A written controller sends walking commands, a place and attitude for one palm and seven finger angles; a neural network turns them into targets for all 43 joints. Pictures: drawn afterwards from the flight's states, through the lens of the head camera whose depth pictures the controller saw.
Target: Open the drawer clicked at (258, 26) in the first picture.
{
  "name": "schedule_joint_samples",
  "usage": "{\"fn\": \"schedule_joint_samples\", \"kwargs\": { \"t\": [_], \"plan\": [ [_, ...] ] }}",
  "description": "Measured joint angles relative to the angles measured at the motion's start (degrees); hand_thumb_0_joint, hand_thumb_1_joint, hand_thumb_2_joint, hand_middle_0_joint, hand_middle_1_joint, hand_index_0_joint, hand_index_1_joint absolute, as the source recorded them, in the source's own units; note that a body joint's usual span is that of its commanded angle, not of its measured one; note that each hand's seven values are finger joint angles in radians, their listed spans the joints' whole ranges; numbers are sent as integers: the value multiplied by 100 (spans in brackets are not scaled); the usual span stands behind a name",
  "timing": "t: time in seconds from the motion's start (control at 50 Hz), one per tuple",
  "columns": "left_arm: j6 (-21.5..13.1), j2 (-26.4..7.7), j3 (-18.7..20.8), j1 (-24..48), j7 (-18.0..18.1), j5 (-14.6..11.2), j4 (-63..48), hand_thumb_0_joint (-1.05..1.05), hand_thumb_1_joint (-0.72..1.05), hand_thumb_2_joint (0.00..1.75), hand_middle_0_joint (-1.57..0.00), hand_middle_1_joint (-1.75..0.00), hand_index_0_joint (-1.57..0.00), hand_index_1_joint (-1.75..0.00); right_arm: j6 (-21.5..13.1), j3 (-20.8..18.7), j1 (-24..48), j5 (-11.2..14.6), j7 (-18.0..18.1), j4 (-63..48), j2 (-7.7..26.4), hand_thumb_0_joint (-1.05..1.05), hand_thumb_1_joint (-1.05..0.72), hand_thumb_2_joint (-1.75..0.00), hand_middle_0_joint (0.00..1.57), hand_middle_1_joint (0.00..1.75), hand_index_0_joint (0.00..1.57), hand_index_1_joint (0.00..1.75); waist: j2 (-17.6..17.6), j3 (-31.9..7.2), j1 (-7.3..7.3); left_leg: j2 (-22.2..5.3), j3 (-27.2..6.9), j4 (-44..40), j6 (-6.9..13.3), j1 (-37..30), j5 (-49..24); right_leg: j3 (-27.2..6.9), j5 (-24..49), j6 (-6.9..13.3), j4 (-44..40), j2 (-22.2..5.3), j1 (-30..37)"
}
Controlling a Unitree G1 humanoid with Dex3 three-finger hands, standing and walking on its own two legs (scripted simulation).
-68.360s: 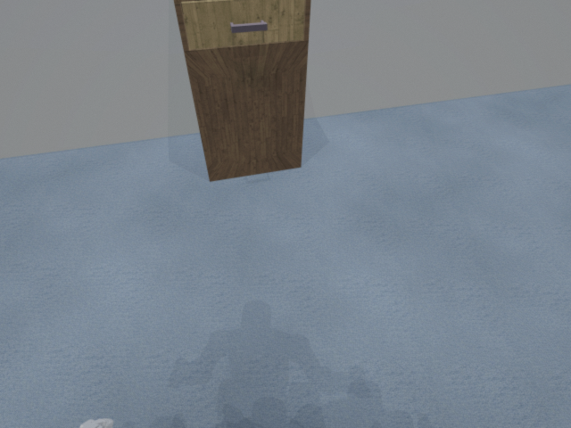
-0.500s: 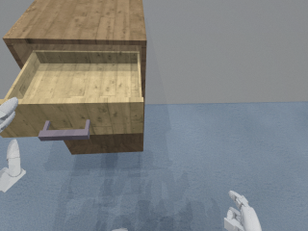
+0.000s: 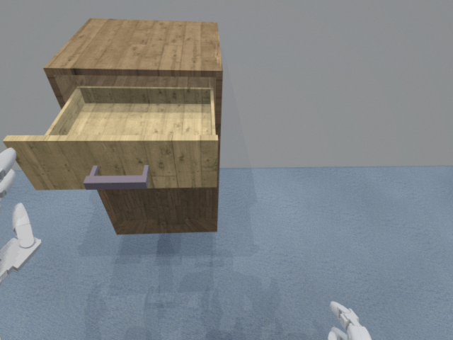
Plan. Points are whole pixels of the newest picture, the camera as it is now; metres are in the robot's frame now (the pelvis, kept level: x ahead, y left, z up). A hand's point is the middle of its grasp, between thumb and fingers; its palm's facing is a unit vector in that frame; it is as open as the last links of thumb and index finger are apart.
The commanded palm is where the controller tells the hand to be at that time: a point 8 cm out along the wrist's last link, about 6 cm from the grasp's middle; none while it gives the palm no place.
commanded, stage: stop stepping back and stand still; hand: left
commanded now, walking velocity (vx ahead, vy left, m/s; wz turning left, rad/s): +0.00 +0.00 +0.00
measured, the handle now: (119, 175) +0.47 +0.26 +0.01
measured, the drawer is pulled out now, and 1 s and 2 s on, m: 0.30 0.30 0.30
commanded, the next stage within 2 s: let the arm hang, fingers relaxed in 0.10 s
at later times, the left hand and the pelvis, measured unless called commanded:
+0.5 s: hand out of the picture +0.06 +0.16 -0.16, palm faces +0.08 -0.98 -0.19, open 7.1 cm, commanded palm none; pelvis +0.00 -0.02 +0.00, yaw +3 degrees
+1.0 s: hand out of the picture -0.02 +0.15 -0.16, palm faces +0.08 -0.98 -0.19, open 7.4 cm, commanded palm none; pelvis +0.00 -0.01 +0.01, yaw +2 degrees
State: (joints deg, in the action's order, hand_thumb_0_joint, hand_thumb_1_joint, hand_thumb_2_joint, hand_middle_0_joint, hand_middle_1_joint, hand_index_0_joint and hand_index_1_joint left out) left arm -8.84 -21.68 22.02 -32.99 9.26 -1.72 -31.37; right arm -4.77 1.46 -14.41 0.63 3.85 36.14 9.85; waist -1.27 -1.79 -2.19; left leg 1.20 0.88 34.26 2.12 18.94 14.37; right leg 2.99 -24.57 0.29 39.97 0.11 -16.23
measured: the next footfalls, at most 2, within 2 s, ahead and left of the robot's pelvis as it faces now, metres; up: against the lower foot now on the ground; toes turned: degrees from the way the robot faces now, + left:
none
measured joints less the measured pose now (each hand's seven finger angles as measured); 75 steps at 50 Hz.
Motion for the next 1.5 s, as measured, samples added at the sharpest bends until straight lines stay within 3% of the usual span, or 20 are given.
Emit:
{"fn": "schedule_joint_samples", "kwargs": {
  "t": [0.08,0.16,0.2,0.24,0.28,0.34,0.4,0.46,0.48,0.62,0.8,1.08,1.5],
  "plan": [
    [-50,-27,-79,-198,-82,-5,-189,1,89,90,-21,-30,-21,-30,-107,76,0,-19,-91,-21,-23,1,-90,-90,21,30,20,30,91,114,-32,-72,-114,-35,-78,39,-21,108,740,142,-826,122,304],
    [-175,8,-192,-431,-117,-68,-485,1,88,90,-21,-30,-21,-30,-32,11,11,13,-142,57,73,1,-90,-90,21,30,20,30,139,131,58,-100,-211,281,-104,100,169,141,765,220,-1068,201,394],
    [-218,16,-185,-456,-100,-81,-526,1,88,90,-21,-30,-21,-30,-2,-38,25,26,-117,61,157,1,-90,-90,21,30,20,30,171,155,73,-132,-221,-79,-96,-135,60,156,741,189,-1086,215,439],
    [-272,-10,-476,55,-310,179,373,1,88,90,-21,-30,-21,-30,-165,-210,123,-26,-282,368,303,1,-90,-90,21,30,20,30,210,75,139,-3,-231,-20,-57,16,166,177,638,108,-736,76,175],
    [175,176,-900,775,-513,288,1900,0,89,90,-21,-30,-21,-30,-31,-279,281,-86,-351,669,447,1,-90,-90,21,30,20,30,258,6,182,155,-208,93,15,141,157,42,431,14,-238,-54,-103],
    [935,513,-1312,1601,-633,319,4388,0,90,90,-20,-29,-20,-30,202,-215,428,-198,-360,926,432,1,-90,-90,20,30,20,30,131,-2,91,370,-163,80,78,150,98,-374,-166,-74,452,-86,-374],
    [1285,792,-1700,1896,-725,318,6288,1,90,90,-20,-29,-20,-30,345,-122,478,-224,-352,1066,282,0,-90,-90,20,30,20,30,-67,198,36,419,-87,80,6,31,95,-524,288,3,98,-72,-193],
    [1324,1197,-2144,1764,-848,307,7557,1,91,90,-20,-29,-20,-30,507,-123,410,-158,-344,1342,178,0,-90,-90,20,30,20,30,29,401,-24,226,-231,-19,-109,-146,75,-391,426,184,-261,125,107],
    [1272,1290,-2114,1695,-788,255,7815,0,93,90,-20,-29,-20,-30,552,-133,341,-151,-336,1447,130,0,-90,-90,20,30,20,30,32,440,-14,169,-294,-73,-134,-170,38,-335,474,220,-427,183,193],
    [1086,1089,-2075,1438,-781,223,8978,-1,99,90,-21,-30,-21,-30,632,-158,-116,-132,-235,2268,-112,0,-91,-90,20,30,20,30,50,668,222,-15,-444,-565,-210,-392,-209,-226,924,288,-1314,360,596],
    [1028,1197,-2137,1312,-730,204,9648,0,92,90,-20,-29,-20,-30,589,-174,-335,-90,-148,2774,-188,0,-91,-90,20,30,20,30,230,681,210,-3,-376,-910,-176,-636,-366,-303,1077,254,-1616,332,803],
    [913,1491,-2168,1651,-707,217,9606,0,90,90,-20,-29,-20,-30,524,-197,-259,-124,-145,2856,-349,0,-91,-90,20,30,20,30,221,415,144,6,-305,-952,-167,-722,-386,-370,1065,242,-1555,316,824],
    [918,1419,-2105,1532,-694,206,9687,0,91,90,-20,-29,-20,-30,510,-218,-363,-112,-126,2864,-322,0,-91,-90,20,30,20,30,199,495,143,-18,-304,-979,-186,-740,-379,-374,1075,260,-1603,339,848]
  ]
}}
